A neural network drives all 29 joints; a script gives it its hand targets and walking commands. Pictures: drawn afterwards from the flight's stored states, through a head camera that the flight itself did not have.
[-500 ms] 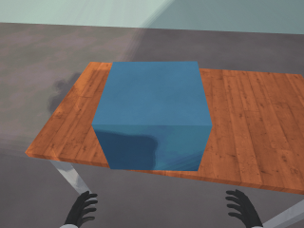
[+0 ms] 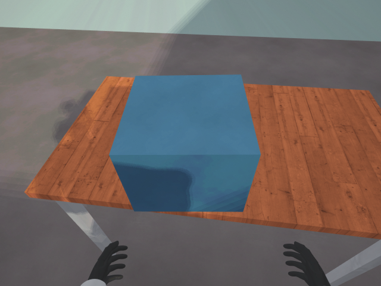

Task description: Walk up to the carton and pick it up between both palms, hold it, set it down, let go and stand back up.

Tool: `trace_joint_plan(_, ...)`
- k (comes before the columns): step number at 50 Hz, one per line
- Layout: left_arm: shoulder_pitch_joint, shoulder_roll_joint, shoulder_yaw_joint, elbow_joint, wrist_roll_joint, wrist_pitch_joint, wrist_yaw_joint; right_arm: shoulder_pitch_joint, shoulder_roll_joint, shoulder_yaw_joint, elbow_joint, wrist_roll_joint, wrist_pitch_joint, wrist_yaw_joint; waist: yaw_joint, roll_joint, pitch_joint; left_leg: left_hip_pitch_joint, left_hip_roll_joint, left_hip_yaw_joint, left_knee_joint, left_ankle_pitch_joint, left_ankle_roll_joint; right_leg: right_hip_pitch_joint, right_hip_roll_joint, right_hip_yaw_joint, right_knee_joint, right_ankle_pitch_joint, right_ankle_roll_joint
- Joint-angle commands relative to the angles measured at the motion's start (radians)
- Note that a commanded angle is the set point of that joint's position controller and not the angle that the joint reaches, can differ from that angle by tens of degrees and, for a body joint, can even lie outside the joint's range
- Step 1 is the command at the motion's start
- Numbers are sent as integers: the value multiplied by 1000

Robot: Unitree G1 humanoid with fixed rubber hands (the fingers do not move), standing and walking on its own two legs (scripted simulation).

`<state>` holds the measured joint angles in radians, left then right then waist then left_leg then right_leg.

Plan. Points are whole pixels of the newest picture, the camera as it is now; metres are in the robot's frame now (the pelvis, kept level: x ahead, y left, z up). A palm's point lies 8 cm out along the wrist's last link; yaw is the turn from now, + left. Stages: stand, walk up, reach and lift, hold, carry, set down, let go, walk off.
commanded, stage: let go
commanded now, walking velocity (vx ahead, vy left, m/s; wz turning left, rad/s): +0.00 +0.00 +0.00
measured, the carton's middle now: (188, 142) +0.47 +0.04 +0.02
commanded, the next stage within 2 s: stand in 0.02 s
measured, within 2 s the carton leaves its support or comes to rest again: neither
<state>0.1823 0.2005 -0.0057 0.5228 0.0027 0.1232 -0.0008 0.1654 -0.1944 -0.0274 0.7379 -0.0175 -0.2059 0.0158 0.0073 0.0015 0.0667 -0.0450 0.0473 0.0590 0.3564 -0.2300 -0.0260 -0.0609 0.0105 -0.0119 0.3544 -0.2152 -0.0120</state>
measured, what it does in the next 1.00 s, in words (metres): stands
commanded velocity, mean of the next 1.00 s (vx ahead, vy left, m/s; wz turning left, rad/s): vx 0.00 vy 0.00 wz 0.00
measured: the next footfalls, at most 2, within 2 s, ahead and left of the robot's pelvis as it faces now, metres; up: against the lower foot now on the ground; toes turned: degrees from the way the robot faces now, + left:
none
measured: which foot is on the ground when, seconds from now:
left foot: down 0.00-1.00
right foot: down 0.00-1.00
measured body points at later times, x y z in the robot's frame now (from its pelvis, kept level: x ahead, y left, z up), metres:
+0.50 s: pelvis -0.01 +0.01 +0.00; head -0.02 +0.01 +0.45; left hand +0.05 +0.27 -0.13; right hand +0.07 -0.24 -0.14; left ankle -0.02 +0.13 -0.75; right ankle -0.01 -0.11 -0.75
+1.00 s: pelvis -0.02 +0.01 +0.00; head -0.02 +0.01 +0.45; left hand -0.04 +0.26 -0.15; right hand +0.00 -0.23 -0.16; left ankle -0.02 +0.13 -0.75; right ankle -0.01 -0.11 -0.75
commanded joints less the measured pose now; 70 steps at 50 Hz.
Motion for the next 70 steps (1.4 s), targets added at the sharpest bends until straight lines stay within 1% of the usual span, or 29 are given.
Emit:
trace_joint_plan(1, -62, 80, 22, -106, 5, -16, 5, -62, -97, -26, -93, -1, -19, -2, 3, -11, -66, 62, -50, 20, -10, 210, -6, -78, 14, -5, -73, 122, 0)
trace_joint_plan(2, 50, 173, 72, -16, 97, -94, 4, 79, -157, -33, -9, -30, 107, -9, 18, 69, -27, -148, 82, -79, 37, 389, -1, -58, -90, 35, 28, 192, 28)
trace_joint_plan(3, 70, 174, 77, -2, 81, -118, -2, 91, -150, -37, -16, -42, 157, -6, 13, 46, -26, -209, 75, -89, 15, 231, 7, -33, -91, 51, 8, 100, 33)
trace_joint_plan(4, 72, 166, 74, 1, 77, -135, -7, 74, -153, -32, -32, -41, 176, 1, 16, 24, -60, -171, 74, -82, 39, 247, 13, -44, -107, 58, 23, 210, 34)
trace_joint_plan(5, 64, 145, 67, 6, 66, -146, -11, 61, -150, -30, -41, -34, 181, 8, 16, 2, -107, -160, 69, -76, 41, 223, 11, -52, -101, 54, 40, 235, 27)
trace_joint_plan(6, 63, 126, 63, 9, 60, -151, -14, 65, -144, -29, -33, -27, 182, 12, 14, 21, -124, -161, 54, -67, 42, 176, 8, -62, -99, 58, 47, 223, 22)
trace_joint_plan(7, 47, 121, 61, 17, 55, -150, -17, 61, -144, -28, -29, -18, 181, 17, 9, -15, -142, -170, 48, -69, 43, 155, 4, -53, -101, 52, 47, 217, 17)
trace_joint_plan(9, 63, 118, 57, 36, 49, -151, -16, 51, -143, -28, -18, -19, 178, 27, 21, -12, -152, -176, 44, -70, 50, 142, 8, -73, -105, 53, 43, 197, 17)
trace_joint_plan(11, 53, 118, 53, 48, 44, -155, -14, 58, -148, -31, -12, -24, 178, 28, 12, -38, -133, -166, 47, -86, 47, 154, 15, -109, -104, 59, 32, 180, 10)
trace_joint_plan(14, 89, 127, 52, 83, 40, -160, -11, 94, -146, -30, 23, -26, 179, 26, 10, -5, -113, -170, 42, -91, 42, 143, 18, -132, -104, 61, 22, 122, 13)
trace_joint_plan(16, 107, 141, 54, 107, 39, -162, -5, 123, -157, -31, 43, -25, 179, 23, 5, -28, -100, -175, 42, -106, 29, 128, 22, -131, -100, 55, 13, 89, 14)
trace_joint_plan(17, 121, 142, 54, 119, 38, -163, -3, 125, -159, -31, 51, -25, 178, 22, 6, -11, -109, -169, 43, -106, 29, 128, 24, -133, -102, 57, 15, 82, 14)
trace_joint_plan(19, 139, 141, 49, 149, 35, -164, -1, 138, -156, -29, 70, -24, 179, 19, 6, -27, -84, -165, 40, -112, 20, 106, 23, -165, -101, 60, -5, 41, 9)
trace_joint_plan(21, 137, 142, 51, 164, 35, -164, 1, 152, -159, -30, 90, -24, 178, 15, -1, 9, -73, -187, 40, -119, 9, 98, 29, -146, -98, 60, -5, 27, 8)
trace_joint_plan(26, 174, 133, 49, 226, 32, -163, 6, 158, -150, -24, 130, -19, 177, 5, 10, 15, -38, -204, 36, -130, -2, 78, 35, -161, -102, 61, -16, 13, 4)
trace_joint_plan(29, 190, 124, 49, 262, 27, -159, 9, 178, -147, -20, 160, -14, 179, 4, 2, 11, -23, -221, 36, -141, -20, 40, 35, -159, -102, 57, -18, -4, 5)
trace_joint_plan(32, 221, 132, 50, 296, 28, -159, 14, 192, -148, -19, 187, -14, 179, -4, 9, 24, -33, -204, 40, -145, -27, 56, 43, -148, -102, 52, -19, 2, 2)
trace_joint_plan(35, 210, 113, 47, 326, 27, -157, 17, 188, -148, -19, 209, -11, 183, -9, 5, 4, -19, -224, 39, -152, -37, 21, 47, -147, -100, 49, -20, -10, 5)
trace_joint_plan(36, 216, 118, 48, 337, 26, -157, 19, 189, -140, -15, 211, -9, 183, -8, 4, -22, -30, -209, 38, -151, -27, 43, 49, -140, -106, 50, -20, -6, 2)
trace_joint_plan(39, 219, 115, 50, 361, 29, -156, 21, 196, -135, -13, 239, -9, 185, -14, 0, 11, -15, -224, 35, -155, -38, 28, 52, -137, -104, 45, -21, -1, 3)
trace_joint_plan(41, 236, 106, 46, 384, 25, -155, 23, 213, -136, -12, 254, -6, 187, -17, -2, -2, -23, -194, 32, -148, -33, 39, 49, -152, -105, 44, -28, -14, 0)
trace_joint_plan(42, 239, 102, 45, 395, 24, -155, 23, 211, -124, -9, 264, -5, 188, -18, -2, 23, -13, -208, 33, -149, -31, 33, 50, -142, -106, 43, -25, -3, 3)
trace_joint_plan(47, 243, 90, 44, 429, 22, -151, 27, 214, -114, -5, 291, -6, 191, -21, -5, -17, -3, -195, 28, -149, -19, 45, 50, -166, -103, 39, -34, -29, 4)
trace_joint_plan(50, 244, 77, 41, 450, 20, -150, 28, 215, -97, 3, 305, -2, 191, -25, -5, 19, -6, -222, 25, -145, -30, 36, 50, -137, -103, 35, -20, -6, 2)
trace_joint_plan(56, 257, 64, 35, 488, 17, -150, 33, 213, -81, 10, 327, -1, 191, -34, -2, -6, 4, -199, 29, -147, -18, 85, 53, -151, -108, 30, -20, 10, 0)
trace_joint_plan(63, 272, 38, 30, 525, 16, -146, 34, 225, -75, 12, 357, 2, 191, -37, -4, 11, -3, -202, 28, -141, -19, 80, 48, -133, -107, 28, -13, 27, 2)
trace_joint_plan(66, 264, 28, 25, 533, 16, -144, 35, 222, -72, 12, 360, 1, 196, -39, -7, -16, 19, -204, 31, -149, -17, 66, 53, -159, -105, 25, -22, -2, 3)
trace_joint_plan(68, 249, 38, 30, 538, 17, -143, 36, 221, -61, 14, 367, 0, 197, -38, -12, 3, 19, -207, 23, -143, -16, 67, 47, -153, -106, 23, -18, -1, 2)
trace_joint_plan(70, 263, 31, 29, 545, 18, -145, 38, 213, -46, 16, 370, 2, 196, -40, -1, -13, 2, -205, 27, -147, -15, 74, 49, -137, -108, 20, -17, 4, 1)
